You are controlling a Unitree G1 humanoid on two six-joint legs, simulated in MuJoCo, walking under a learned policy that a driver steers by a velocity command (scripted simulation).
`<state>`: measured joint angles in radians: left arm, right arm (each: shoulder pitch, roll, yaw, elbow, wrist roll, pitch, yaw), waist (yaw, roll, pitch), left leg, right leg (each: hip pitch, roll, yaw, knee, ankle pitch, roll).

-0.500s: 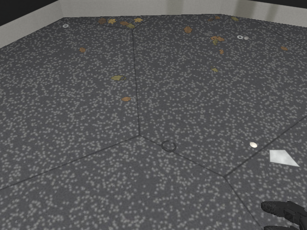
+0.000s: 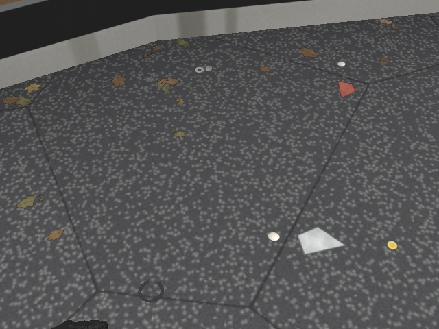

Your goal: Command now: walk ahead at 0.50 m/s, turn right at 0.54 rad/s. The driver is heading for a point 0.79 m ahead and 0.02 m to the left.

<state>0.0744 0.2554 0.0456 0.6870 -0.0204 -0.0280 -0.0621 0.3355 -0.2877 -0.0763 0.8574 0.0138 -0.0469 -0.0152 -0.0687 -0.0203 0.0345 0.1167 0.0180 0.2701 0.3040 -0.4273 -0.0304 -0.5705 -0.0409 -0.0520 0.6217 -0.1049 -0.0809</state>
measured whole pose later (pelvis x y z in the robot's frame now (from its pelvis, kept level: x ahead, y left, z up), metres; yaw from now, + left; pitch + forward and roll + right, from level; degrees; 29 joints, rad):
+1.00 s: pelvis +0.59 +0.01 +0.01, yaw +11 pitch +2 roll +1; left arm 0.06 0.27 0.03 0.69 0.02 -0.11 -0.02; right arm 0.34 -0.29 -0.05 0.76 0.01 -0.04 -0.01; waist -0.08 -0.03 0.02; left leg -0.07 -0.11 -0.15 0.40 -0.35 0.07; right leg -0.54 -0.02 0.06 0.49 0.07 0.02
